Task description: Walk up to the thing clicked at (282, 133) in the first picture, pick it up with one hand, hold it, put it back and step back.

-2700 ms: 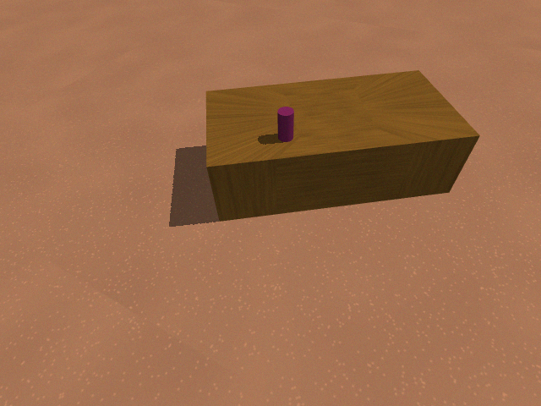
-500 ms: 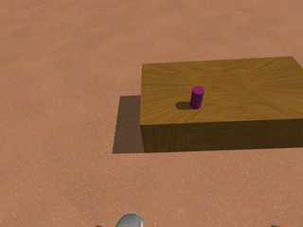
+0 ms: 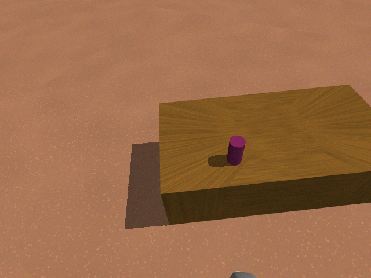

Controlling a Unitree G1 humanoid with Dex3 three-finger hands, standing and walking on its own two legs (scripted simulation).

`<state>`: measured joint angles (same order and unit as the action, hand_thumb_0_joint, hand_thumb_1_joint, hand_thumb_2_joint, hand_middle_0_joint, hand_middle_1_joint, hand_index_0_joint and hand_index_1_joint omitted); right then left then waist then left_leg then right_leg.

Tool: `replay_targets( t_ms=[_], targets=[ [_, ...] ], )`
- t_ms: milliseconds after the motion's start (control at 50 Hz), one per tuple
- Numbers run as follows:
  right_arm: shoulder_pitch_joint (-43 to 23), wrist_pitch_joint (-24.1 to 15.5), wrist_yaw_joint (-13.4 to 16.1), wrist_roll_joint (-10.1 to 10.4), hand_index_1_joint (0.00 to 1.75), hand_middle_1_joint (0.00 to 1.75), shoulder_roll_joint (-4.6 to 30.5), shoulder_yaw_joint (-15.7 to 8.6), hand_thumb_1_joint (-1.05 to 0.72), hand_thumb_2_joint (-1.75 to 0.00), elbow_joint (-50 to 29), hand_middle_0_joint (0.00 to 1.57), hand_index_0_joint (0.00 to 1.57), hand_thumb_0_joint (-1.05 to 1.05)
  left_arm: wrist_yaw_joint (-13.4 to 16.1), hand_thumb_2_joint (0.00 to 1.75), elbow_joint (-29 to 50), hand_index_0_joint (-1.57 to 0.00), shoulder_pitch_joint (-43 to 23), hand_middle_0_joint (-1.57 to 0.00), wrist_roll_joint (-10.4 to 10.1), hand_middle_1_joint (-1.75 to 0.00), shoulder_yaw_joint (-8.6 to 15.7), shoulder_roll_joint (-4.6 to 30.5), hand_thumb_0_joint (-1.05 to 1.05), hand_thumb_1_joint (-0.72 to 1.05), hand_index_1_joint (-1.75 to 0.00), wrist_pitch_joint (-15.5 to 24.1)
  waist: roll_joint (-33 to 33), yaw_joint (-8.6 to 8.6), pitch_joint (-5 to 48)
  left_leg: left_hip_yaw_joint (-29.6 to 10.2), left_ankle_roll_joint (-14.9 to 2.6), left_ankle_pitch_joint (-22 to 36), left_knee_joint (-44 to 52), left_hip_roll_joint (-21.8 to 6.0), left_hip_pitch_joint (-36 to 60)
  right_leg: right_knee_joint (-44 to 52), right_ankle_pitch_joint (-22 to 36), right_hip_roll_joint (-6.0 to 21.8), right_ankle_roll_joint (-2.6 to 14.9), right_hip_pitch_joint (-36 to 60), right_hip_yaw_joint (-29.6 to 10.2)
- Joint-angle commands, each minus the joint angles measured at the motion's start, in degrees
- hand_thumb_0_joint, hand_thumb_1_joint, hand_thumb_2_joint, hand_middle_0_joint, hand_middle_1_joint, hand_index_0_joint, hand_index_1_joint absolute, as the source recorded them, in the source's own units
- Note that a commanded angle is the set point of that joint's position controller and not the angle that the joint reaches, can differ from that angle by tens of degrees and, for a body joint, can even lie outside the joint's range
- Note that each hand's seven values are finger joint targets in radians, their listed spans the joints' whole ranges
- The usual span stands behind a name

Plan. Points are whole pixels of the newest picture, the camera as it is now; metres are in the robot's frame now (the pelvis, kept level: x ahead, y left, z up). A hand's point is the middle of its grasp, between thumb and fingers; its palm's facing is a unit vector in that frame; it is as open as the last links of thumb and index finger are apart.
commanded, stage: walk up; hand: right
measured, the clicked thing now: (235, 150) +0.67 -0.20 -0.33
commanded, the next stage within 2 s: stand in 1.86 s
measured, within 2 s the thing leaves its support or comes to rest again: neither
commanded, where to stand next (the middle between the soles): +0.22 +0.01 m, yaw +0 degrees
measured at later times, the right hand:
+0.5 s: hand (294, 240) +0.23 -0.25 -0.13, palm faces -0.06 +0.91 -0.40, open 7.4 cm
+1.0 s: hand (287, 232) +0.25 -0.24 -0.15, palm faces -0.01 +0.95 -0.33, open 7.4 cm
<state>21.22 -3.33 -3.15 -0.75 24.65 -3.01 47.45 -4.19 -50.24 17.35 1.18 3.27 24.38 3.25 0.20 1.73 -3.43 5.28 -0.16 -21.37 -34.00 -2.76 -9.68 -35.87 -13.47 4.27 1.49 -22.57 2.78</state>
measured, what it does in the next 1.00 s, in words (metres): walks ahead: right foot, then left foot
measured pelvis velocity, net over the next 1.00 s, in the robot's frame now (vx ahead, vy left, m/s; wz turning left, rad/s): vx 0.16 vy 0.01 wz -0.01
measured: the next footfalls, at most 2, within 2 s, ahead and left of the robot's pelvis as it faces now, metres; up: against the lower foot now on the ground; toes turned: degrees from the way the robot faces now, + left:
right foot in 0.02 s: +0.20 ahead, -0.11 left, +0.00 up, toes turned -3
left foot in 0.40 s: +0.24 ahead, +0.15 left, +0.00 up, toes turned +3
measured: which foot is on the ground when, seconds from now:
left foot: down 0.00-0.04, up 0.06-0.38, down 0.40-1.00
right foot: up 0.00-0.00, down 0.02-1.00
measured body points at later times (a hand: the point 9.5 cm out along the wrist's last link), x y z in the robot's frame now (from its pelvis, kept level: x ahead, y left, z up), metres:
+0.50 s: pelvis +0.13 +0.02 -0.01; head +0.15 +0.04 +0.44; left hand +0.16 +0.35 -0.13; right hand +0.23 -0.29 -0.11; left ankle +0.21 +0.15 -0.73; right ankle +0.10 -0.11 -0.70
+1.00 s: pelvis +0.16 +0.01 +0.01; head +0.17 +0.01 +0.46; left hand +0.26 +0.32 -0.11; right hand +0.25 -0.29 -0.12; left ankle +0.21 +0.15 -0.73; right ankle +0.16 -0.11 -0.73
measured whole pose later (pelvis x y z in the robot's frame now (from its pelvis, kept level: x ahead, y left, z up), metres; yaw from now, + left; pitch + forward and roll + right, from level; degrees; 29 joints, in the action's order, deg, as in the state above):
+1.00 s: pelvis +0.16 +0.01 +0.01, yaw -1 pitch -3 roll +0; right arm 5.0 -0.9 -0.6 0.2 20.6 0.4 63.7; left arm -0.3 -62.3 5.3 0.0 -0.1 20.7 0.9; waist 0.9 0.1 -4.0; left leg 3.6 1.1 -11.6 -28.3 -3.3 -13.6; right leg -29.0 -15.9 1.7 -0.6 -10.0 2.1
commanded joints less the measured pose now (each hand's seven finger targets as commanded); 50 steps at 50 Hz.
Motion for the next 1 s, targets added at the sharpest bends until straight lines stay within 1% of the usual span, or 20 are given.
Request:
replay_targets(
  t_ms=[0,20,40,140,200,320,360,380,400,420,500,540,600,620,640,660,680,740,820,980],
  targets=[
    [-2.3,-1.3,0.8,0.6,0.3,0.3,6.0,-1.3,-0.9,-0.9,-7.6,0.2,0.2,0.0,2.6,0.9,1.5,-0.2,13.5,-0.2,0.5,-0.3,6.4,17.9,0.0,0.9,-0.3,3.2,-17.7,-8.48,5.7,0.3,-3.76,-1.8,-24.0,0.8,-25.8,16.2,-11.9,10.5,5.63,28.5,-21.9],
    [-2.6,-0.8,1.3,0.5,0.3,0.3,8.9,-1.9,-0.9,-0.9,-7.1,0.2,0.2,0.0,2.7,0.9,2.9,-0.2,11.3,-0.2,-0.3,-0.3,6.4,20.5,0.0,0.9,-0.3,3.3,-14.9,-7.79,4.0,-3.0,-2.3,-10.3,-30.3,3.1,-32.4,22.5,-17.2,20.7,13.1,26.5,-39.6],
    [-4.0,-0.4,1.7,0.2,0.3,0.3,12.4,-3.0,-0.9,-0.9,-5.9,0.2,0.2,0.0,2.7,0.9,4.0,-0.2,8.2,-0.2,-0.9,-0.3,5.9,19.4,0.0,0.9,-0.3,3.0,-7.9,-6.37,0.5,-8.2,-1.92,-9.3,-32.7,-0.7,-31.6,21.6,-16.2,22.2,15.93,20.3,-39.2],
    [0.7,0.3,0.4,0.2,0.3,0.3,11.3,-3.5,-0.9,-0.9,-1.3,0.2,0.2,0.0,3.1,0.9,5.3,-0.2,2.7,-0.2,-1.1,-0.3,4.3,15.1,0.0,0.9,-0.3,3.2,-9.2,-2.73,-1.5,-7.3,-0.85,1.7,-22.7,-3.0,-23.1,20.5,-5.0,11.0,10.78,10.6,-15.3],
    [-2.4,0.9,-0.6,-0.4,0.3,0.3,10.3,-3.8,-0.9,-0.9,-2.1,0.2,0.2,0.0,2.9,0.9,6.2,-0.2,2.6,-0.2,-0.6,-0.3,4.3,15.6,0.0,0.9,-0.3,3.3,-10.0,-3.33,-2.6,-5.2,0.27,3.8,-16.4,-3.4,-20.9,22.7,-12.0,11.0,11.46,6.4,-12.5],
    [-4.8,0.0,0.9,0.0,0.3,0.3,6.7,-2.9,-0.9,-0.9,-1.1,0.2,0.2,0.0,3.7,0.9,6.5,-0.2,0.1,-0.2,-0.7,-0.3,2.5,14.4,0.0,0.9,-0.3,1.8,-7.6,-2.08,2.0,-1.2,-0.33,12.8,-1.3,0.1,-6.5,9.0,16.6,9.7,9.33,4.4,-5.1],
    [-1.6,-0.7,1.8,-0.3,0.3,0.3,8.8,-3.6,-0.9,-0.9,0.9,0.2,0.2,0.0,4.0,0.9,6.4,-0.2,-0.3,-0.2,-1.2,-0.3,1.0,11.3,0.0,0.9,-0.3,0.8,-1.6,0.11,4.6,-1.5,-1.75,15.5,4.8,1.7,2.9,-0.8,12.3,6.0,5.63,0.7,-2.4],
    [0.3,-0.9,2.4,-0.6,0.3,0.3,12.7,-4.5,-0.9,-0.9,1.2,0.2,0.2,0.0,4.1,0.9,6.6,-0.2,1.4,-0.2,-1.4,-0.3,-0.1,8.3,0.0,0.9,-0.3,0.6,8.4,0.5,7.1,-12.3,-3.92,16.9,9.2,-7.0,7.2,-10.0,3.3,1.7,2.68,-3.3,0.7],
    [-1.1,-1.1,2.7,-0.7,0.3,0.3,15.3,-4.5,-0.9,-0.9,-0.4,0.2,0.2,0.0,4.3,0.9,6.3,-0.2,2.9,-0.2,-2.0,-0.3,-0.8,5.9,0.0,0.9,-0.3,-0.1,12.2,-0.5,7.3,-29.9,-9.26,14.5,14.4,-17.7,7.2,-16.5,-16.5,-4.5,0.15,-8.5,-0.2],
    [-2.1,-0.8,2.6,0.6,0.3,0.3,17.9,-5.2,-0.9,-0.9,-0.2,0.2,0.2,0.0,5.0,0.9,3.7,-0.2,4.3,-0.2,-1.7,-0.3,0.7,11.0,0.0,0.9,-0.3,-1.1,10.3,-0.2,7.4,-33.4,-15.45,7.5,15.4,-21.2,3.1,-21.9,-21.6,-2.0,0.54,-5.8,-3.3],
    [-9.5,-0.3,3.4,0.0,0.3,0.3,13.4,-3.1,-0.9,-0.9,-0.6,0.2,0.2,0.0,5.0,0.9,-0.2,-0.2,4.0,-0.2,-1.7,-0.3,0.8,10.9,0.0,0.9,-0.3,-1.1,11.0,-2.57,3.5,-17.1,-11.1,15.9,10.9,-13.0,-4.2,-13.8,-15.5,0.8,0.63,-1.9,-4.4],
    [-11.8,0.1,3.3,-0.1,0.3,0.3,12.9,-2.5,-0.9,-0.9,-0.4,0.2,0.2,0.0,4.8,0.9,-2.1,-0.2,4.6,-0.2,-1.3,-0.3,1.0,9.5,0.0,0.9,-0.3,-1.0,12.1,-2.88,4.4,-15.1,-10.89,17.7,9.0,-12.6,-7.3,-7.9,-12.3,-0.8,0.06,3.5,-1.9],
    [-15.1,1.1,3.1,0.6,0.3,0.3,10.8,-1.3,-0.9,-0.9,-0.4,0.2,0.2,0.0,5.0,0.9,-4.2,-0.2,4.1,-0.2,-0.4,-0.3,1.4,9.3,0.0,0.9,-0.3,-1.0,8.2,-4.42,4.8,-12.2,-7.27,6.6,5.9,-10.4,-15.0,2.6,-2.4,-2.5,0.7,13.0,-0.4],
    [-15.5,1.3,3.0,1.1,0.3,0.3,9.0,-0.6,-0.9,-0.9,-0.1,0.2,0.2,0.0,5.1,0.9,-4.3,-0.2,3.0,-0.2,0.0,-0.3,1.6,10.2,0.0,0.9,-0.3,-0.8,5.1,-4.67,4.1,-11.6,-5.01,2.2,4.5,-9.3,-16.7,7.2,-2.4,-0.2,1.53,13.4,-4.2],
    [-14.7,1.6,2.9,1.5,0.3,0.3,6.7,0.0,-0.9,-0.9,0.4,0.2,0.2,0.0,5.1,0.9,-2.7,-0.2,-1.7,-0.2,0.4,-0.3,1.7,13.1,0.0,0.9,-0.3,-0.4,-2.5,-2.38,2.6,-8.6,-2.1,-3.3,1.7,-4.6,-15.5,12.8,-7.3,6.4,3.73,7.0,-15.8],
    [-14.1,1.8,3.2,1.5,0.3,0.3,7.9,-0.5,-0.9,-0.9,2.5,0.2,0.2,0.0,4.6,0.9,-2.2,-0.2,-7.1,-0.2,0.2,-0.3,1.7,14.7,0.0,0.9,-0.3,-0.6,-5.5,-0.53,1.1,-5.5,-1.18,-4.4,-0.6,-1.1,-6.6,14.4,-12.2,9.7,6.62,-2.9,-18.7],
    [-13.1,1.7,3.2,1.2,0.3,0.3,8.8,-0.7,-0.9,-0.9,4.3,0.2,0.2,0.0,4.4,0.9,-2.0,-0.2,-10.0,-0.2,-0.1,-0.3,1.0,12.9,0.0,0.9,-0.3,-0.7,-2.7,0.78,0.6,-6.0,-1.23,-1.2,1.4,-2.0,-2.4,13.2,-11.5,8.4,5.44,-4.9,-15.5],
    [-16.4,0.7,2.9,1.2,0.3,0.3,9.5,0.0,-0.9,-0.9,6.4,0.2,0.2,0.0,4.4,0.9,-4.8,-0.2,-8.6,-0.2,-0.9,-0.3,-0.2,10.1,0.0,0.9,-0.3,-0.4,-1.7,-1.74,2.9,-10.1,-3.24,7.2,6.1,-5.7,-4.3,9.4,0.1,2.5,1.53,3.3,-7.8],
    [-16.9,0.5,3.1,1.4,0.3,0.3,8.8,0.8,-0.9,-0.9,9.5,0.2,0.2,0.0,4.6,0.9,-7.0,-0.2,-10.5,-0.2,-1.3,-0.3,-0.1,10.3,0.0,0.9,-0.3,-0.4,-2.8,-1.71,6.1,-7.0,-2.09,19.7,5.9,-4.8,-1.1,10.2,12.1,3.8,1.27,9.8,-7.9],
    [-20.0,1.2,3.2,0.9,0.3,0.3,8.4,1.0,-0.9,-0.9,14.1,0.2,0.2,0.0,4.5,0.9,-10.0,-0.2,-15.6,-0.2,-1.4,-0.3,-0.8,8.8,0.0,0.9,-0.3,-1.5,-1.4,-1.84,4.8,-7.4,-1.3,16.2,12.5,-5.4,0.8,16.5,5.5,3.6,0.4,11.9,-6.9]
  ],
)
